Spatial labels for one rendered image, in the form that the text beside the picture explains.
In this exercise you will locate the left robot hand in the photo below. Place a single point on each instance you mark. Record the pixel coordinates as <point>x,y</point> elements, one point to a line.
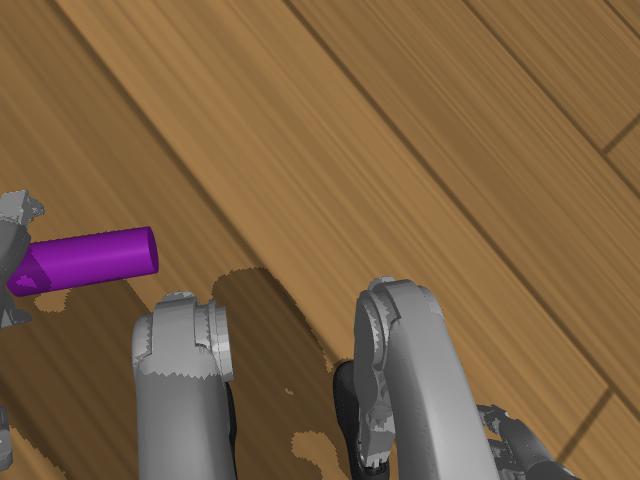
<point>16,211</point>

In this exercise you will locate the right robot foot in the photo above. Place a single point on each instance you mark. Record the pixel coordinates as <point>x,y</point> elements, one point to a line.
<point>347,412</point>

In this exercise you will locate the right robot arm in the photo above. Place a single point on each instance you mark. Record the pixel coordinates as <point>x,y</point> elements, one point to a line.
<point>549,470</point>

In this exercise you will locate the bottle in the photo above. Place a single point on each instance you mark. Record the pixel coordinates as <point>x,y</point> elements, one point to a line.
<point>85,260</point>

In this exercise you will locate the right robot hand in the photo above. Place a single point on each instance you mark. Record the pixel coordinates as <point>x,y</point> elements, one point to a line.
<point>520,449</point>

